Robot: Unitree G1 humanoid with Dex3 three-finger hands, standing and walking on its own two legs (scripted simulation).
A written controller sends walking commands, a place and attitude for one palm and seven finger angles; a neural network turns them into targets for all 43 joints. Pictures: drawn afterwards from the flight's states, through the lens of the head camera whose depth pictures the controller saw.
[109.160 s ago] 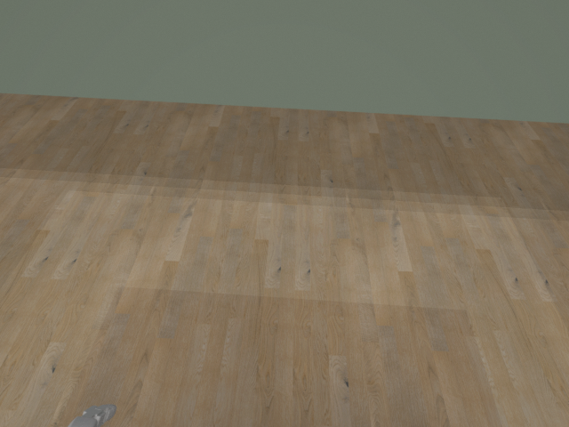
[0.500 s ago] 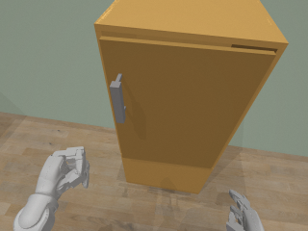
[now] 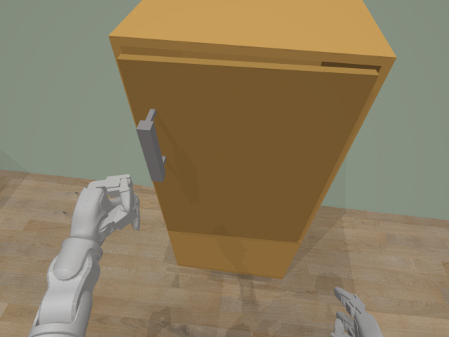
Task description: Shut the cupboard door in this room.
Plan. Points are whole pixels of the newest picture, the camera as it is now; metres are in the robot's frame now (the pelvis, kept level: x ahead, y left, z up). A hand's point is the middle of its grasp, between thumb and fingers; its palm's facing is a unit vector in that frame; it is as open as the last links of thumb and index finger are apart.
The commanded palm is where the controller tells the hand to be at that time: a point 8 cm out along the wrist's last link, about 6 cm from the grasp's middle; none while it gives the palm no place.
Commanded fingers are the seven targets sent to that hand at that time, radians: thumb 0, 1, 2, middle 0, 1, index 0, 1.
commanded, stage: bring the fist close to the handle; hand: left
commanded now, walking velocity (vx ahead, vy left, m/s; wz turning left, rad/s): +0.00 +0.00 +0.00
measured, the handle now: (155, 146) +0.46 +0.17 +0.08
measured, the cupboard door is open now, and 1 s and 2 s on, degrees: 2 2 0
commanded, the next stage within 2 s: push the door shut along its arc in 0.80 s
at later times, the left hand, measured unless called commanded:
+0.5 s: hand (169, 189) +0.35 +0.12 +0.09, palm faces -0.05 -1.00 -0.03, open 3.2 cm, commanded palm +0.32 +0.18 +0.09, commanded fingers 0.00 0.90 0.90 -1.30 -1.50 -1.30 -1.50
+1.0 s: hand (154, 188) +0.35 +0.15 +0.08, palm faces -0.04 -1.00 -0.03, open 3.1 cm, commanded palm +0.33 +0.20 +0.09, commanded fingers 0.00 0.90 0.90 -1.30 -1.50 -1.30 -1.50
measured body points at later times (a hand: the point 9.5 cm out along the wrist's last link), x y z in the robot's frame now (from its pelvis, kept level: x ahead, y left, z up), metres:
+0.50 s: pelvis +0.01 -0.02 +0.00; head +0.03 -0.03 +0.45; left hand +0.34 +0.17 +0.09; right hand +0.16 -0.26 -0.09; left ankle +0.02 +0.04 -0.71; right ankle +0.00 -0.08 -0.71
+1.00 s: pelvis +0.00 -0.02 +0.00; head +0.03 -0.03 +0.45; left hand +0.35 +0.20 +0.09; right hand +0.15 -0.28 -0.09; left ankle +0.02 +0.04 -0.71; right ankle +0.00 -0.08 -0.71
